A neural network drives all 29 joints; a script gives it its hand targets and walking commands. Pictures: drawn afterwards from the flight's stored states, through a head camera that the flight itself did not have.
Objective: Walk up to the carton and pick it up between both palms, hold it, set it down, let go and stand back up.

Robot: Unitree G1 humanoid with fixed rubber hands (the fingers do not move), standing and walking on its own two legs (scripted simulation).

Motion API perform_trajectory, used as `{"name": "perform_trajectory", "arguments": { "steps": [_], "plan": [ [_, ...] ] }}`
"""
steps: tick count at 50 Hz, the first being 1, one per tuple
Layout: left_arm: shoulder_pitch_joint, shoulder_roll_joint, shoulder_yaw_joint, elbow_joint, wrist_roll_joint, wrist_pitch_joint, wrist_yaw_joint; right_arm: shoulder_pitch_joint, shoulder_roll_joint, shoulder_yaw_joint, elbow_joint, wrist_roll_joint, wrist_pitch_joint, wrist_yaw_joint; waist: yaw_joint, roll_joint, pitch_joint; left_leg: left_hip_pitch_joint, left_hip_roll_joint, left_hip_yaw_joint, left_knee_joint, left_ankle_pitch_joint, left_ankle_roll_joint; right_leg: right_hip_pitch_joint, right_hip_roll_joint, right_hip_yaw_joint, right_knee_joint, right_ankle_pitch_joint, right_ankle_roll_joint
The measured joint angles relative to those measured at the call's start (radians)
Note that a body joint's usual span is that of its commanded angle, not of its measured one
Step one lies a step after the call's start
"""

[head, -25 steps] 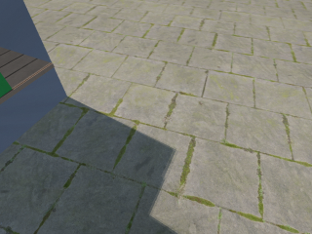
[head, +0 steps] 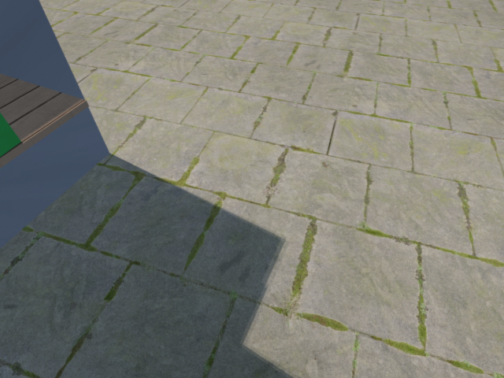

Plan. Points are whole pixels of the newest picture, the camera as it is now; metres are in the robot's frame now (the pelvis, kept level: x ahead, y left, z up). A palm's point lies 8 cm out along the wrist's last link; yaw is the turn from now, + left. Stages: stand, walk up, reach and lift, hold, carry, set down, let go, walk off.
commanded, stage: walk up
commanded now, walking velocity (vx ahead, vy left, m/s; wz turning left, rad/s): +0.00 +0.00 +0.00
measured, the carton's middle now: out of the picture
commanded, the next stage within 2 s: none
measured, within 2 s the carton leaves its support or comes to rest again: neither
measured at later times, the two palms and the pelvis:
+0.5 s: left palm out of the picture +0.01 +0.34 -0.15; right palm out of the picture +0.10 -0.21 -0.13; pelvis +0.03 +0.06 -0.02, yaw +12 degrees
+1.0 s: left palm out of the picture +0.21 +0.46 -0.10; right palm (285, 291) +0.32 -0.06 -0.17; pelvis +0.20 +0.17 -0.03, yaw +27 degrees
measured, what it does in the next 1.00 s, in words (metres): walks ahead, turning left: left foot, then right foot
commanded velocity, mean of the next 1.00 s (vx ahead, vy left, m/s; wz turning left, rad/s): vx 0.00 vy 0.00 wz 0.00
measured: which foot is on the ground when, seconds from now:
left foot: down 0.00-0.22, up 0.24-0.54, down 0.56-0.96, up 0.98-1.00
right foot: down 0.00-0.56, up 0.58-0.92, down 0.94-1.00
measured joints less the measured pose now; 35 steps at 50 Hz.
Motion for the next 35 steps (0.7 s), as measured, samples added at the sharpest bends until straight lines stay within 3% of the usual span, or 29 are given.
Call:
{"name": "perform_trajectory", "arguments": {
  "steps": [11, 14, 16, 19, 22, 25, 27, 29, 30, 32, 35],
  "plan": [
    [0.0, -0.007, 0.0, 0.007, 0.004, -0.002, 0.0, 0.009, 0.006, 0.001, -0.003, -0.001, -0.002, 0.002, -0.004, 0.0, -0.001, -0.013, -0.001, -0.005, 0.016, -0.019, 0.002, -0.007, 0.001, -0.001, 0.004, -0.007, -0.002],
    [-0.001, 0.009, 0.046, -0.057, 0.042, -0.022, 0.013, 0.049, -0.014, -0.034, -0.07, -0.02, 0.008, 0.024, -0.016, 0.015, -0.004, -0.128, 0.001, -0.015, 0.245, -0.203, 0.002, -0.014, -0.013, -0.057, 0.032, -0.033, -0.021],
    [-0.014, 0.033, 0.065, -0.08, 0.059, -0.037, 0.028, 0.057, -0.042, -0.06, -0.099, -0.047, 0.025, 0.036, -0.008, 0.016, 0.004, -0.214, 0.026, 0.023, 0.438, -0.216, -0.016, 0.001, -0.036, -0.092, 0.045, -0.054, -0.019],
    [-0.022, 0.068, 0.083, -0.1, 0.07, -0.052, 0.038, 0.057, -0.1, -0.091, -0.153, -0.064, 0.039, 0.055, 0.003, 0.021, 0.011, -0.291, 0.078, 0.032, 0.57, -0.188, -0.025, 0.035, -0.068, -0.125, 0.047, -0.077, -0.014],
    [-0.029, 0.103, 0.091, -0.115, 0.072, -0.052, 0.036, 0.046, -0.145, -0.112, -0.208, -0.056, 0.045, 0.075, 0.007, 0.016, 0.015, -0.314, 0.127, 0.01, 0.555, -0.171, -0.025, 0.068, -0.105, -0.148, 0.059, -0.105, -0.007],
    [-0.043, 0.144, 0.1, -0.139, 0.079, -0.046, 0.022, 0.052, -0.159, -0.116, -0.248, -0.037, 0.037, 0.095, -0.001, -0.007, 0.01, -0.278, 0.163, 0.01, 0.435, -0.165, -0.016, 0.096, -0.15, -0.183, 0.103, -0.16, -0.007],
    [-0.053, 0.172, 0.105, -0.163, 0.083, -0.04, 0.01, 0.073, -0.16, -0.114, -0.267, -0.027, 0.022, 0.102, -0.003, -0.029, -0.002, -0.216, 0.17, 0.041, 0.345, -0.158, -0.006, 0.096, -0.186, -0.192, 0.182, -0.233, -0.028],
    [-0.067, 0.206, 0.107, -0.186, 0.079, -0.03, -0.003, 0.084, -0.145, -0.113, -0.27, -0.025, 0.003, 0.097, -0.01, -0.085, 0.0, -0.196, 0.128, 0.07, 0.363, -0.109, -0.026, 0.066, -0.233, -0.148, 0.325, -0.335, -0.076],
    [-0.073, 0.218, 0.104, -0.201, 0.069, -0.022, -0.012, 0.086, -0.134, -0.108, -0.271, -0.026, -0.005, 0.091, -0.015, -0.111, 0.006, -0.2, 0.104, 0.082, 0.408, -0.143, -0.029, 0.026, -0.229, -0.1, 0.44, -0.376, -0.086],
    [-0.084, 0.221, 0.09, -0.241, 0.043, -0.009, -0.03, 0.095, -0.115, -0.084, -0.27, -0.022, -0.009, 0.079, -0.033, -0.125, 0.008, -0.196, 0.075, 0.082, 0.444, -0.207, -0.02, -0.073, -0.153, -0.034, 0.653, -0.407, -0.08],
    [-0.109, 0.192, 0.06, -0.291, 0.021, -0.019, -0.046, 0.113, -0.104, -0.053, -0.277, -0.02, -0.002, 0.064, -0.057, -0.1, 0.018, -0.141, 0.042, 0.067, 0.366, -0.191, 0.014, -0.212, -0.068, -0.053, 0.786, -0.355, -0.062]
  ]
}}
